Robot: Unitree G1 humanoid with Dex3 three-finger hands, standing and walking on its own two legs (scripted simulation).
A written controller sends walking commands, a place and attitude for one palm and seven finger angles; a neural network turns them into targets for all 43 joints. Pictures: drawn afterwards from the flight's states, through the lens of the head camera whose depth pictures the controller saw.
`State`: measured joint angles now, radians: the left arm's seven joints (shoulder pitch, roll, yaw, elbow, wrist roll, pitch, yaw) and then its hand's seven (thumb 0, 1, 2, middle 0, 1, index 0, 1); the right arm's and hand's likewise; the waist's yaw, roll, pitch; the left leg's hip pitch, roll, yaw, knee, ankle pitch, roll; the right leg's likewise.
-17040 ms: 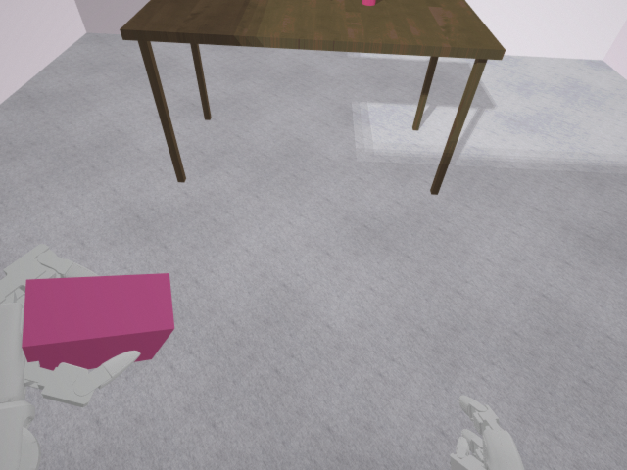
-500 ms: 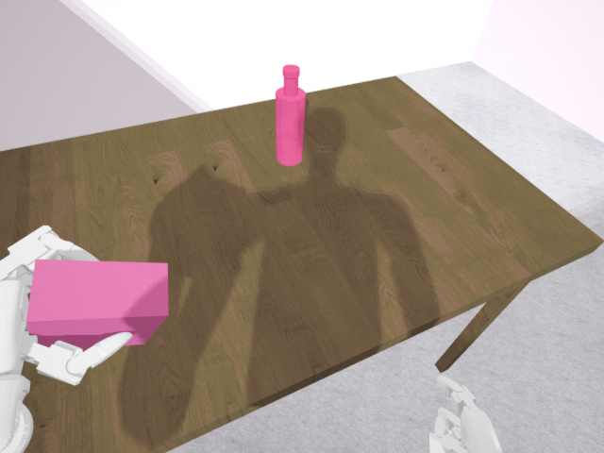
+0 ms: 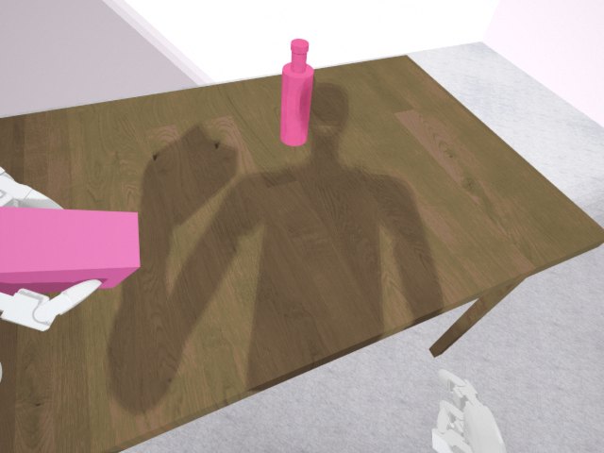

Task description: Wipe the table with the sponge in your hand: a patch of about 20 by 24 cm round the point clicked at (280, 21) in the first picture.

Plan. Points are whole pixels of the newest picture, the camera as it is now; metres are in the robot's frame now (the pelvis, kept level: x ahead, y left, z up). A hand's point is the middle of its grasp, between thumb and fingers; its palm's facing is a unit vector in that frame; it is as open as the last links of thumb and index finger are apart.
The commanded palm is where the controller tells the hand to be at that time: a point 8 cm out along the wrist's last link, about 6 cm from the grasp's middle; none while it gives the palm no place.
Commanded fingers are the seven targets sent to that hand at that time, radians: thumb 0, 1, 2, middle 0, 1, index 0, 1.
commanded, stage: come to a stop and stand still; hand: left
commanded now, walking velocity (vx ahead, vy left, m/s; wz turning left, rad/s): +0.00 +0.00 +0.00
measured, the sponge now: (84, 254) +0.26 +0.26 +0.15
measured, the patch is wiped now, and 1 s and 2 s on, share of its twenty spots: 0.00 0.00 0.00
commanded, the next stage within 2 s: look again from close up in 0.56 s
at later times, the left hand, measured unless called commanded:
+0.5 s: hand (60, 274) +0.23 +0.27 +0.16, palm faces +0.38 -0.86 -0.33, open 9.8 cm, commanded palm +0.17 +0.31 +0.18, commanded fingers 0.00 0.10 1.30 -1.20 -1.60 -1.20 -1.60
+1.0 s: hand (56, 295) +0.21 +0.27 +0.15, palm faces +0.39 -0.84 -0.37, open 9.8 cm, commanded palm +0.15 +0.30 +0.18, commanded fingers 0.00 0.10 1.30 -1.20 -1.60 -1.20 -1.60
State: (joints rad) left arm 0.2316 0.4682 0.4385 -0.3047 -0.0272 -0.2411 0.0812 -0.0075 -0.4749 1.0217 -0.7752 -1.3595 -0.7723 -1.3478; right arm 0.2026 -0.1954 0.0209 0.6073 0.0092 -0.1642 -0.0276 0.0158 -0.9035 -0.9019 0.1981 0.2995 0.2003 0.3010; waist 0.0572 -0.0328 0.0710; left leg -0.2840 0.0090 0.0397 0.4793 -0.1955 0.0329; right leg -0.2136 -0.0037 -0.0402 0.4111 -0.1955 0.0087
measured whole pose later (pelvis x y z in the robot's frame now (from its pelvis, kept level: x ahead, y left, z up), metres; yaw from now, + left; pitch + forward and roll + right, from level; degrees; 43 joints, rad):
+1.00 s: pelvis +0.00 +0.01 +0.00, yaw +2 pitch -1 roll -2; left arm 0.42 0.37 0.33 -0.46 -0.02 -0.20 0.11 -0.01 -0.47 1.02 -0.77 -1.37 -0.77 -1.35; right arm 0.21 -0.18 0.03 0.59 0.02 -0.14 -0.05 0.02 -0.90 -0.90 0.20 0.30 0.20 0.30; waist 0.02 -0.02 0.07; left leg -0.25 -0.02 0.02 0.46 -0.19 0.05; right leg -0.16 -0.02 -0.06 0.36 -0.18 0.03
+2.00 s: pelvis +0.02 -0.06 -0.03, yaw +1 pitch +1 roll +1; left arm 0.35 0.64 0.35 -0.47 0.26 0.12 0.10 0.00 -0.47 1.02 -0.78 -1.37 -0.78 -1.36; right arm 0.20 -0.30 -0.02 0.57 0.02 -0.03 -0.11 0.02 -0.90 -0.90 0.20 0.30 0.20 0.30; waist 0.08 0.09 -0.03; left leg -0.40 0.05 -0.01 0.72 -0.34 -0.05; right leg -0.36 0.05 -0.06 0.74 -0.40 -0.07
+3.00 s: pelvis -0.01 -0.02 +0.00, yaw +2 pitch -3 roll +0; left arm 0.08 0.52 0.04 -0.28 0.78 0.52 0.01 0.00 -0.47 1.02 -0.77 -1.38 -0.77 -1.36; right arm 0.02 -0.27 0.06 0.65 0.08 -0.01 -0.09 0.02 -0.90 -0.90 0.20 0.30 0.16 0.30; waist 0.11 0.12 0.01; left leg -0.23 0.00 0.01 0.47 -0.19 0.01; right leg -0.18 0.00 -0.03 0.49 -0.25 -0.02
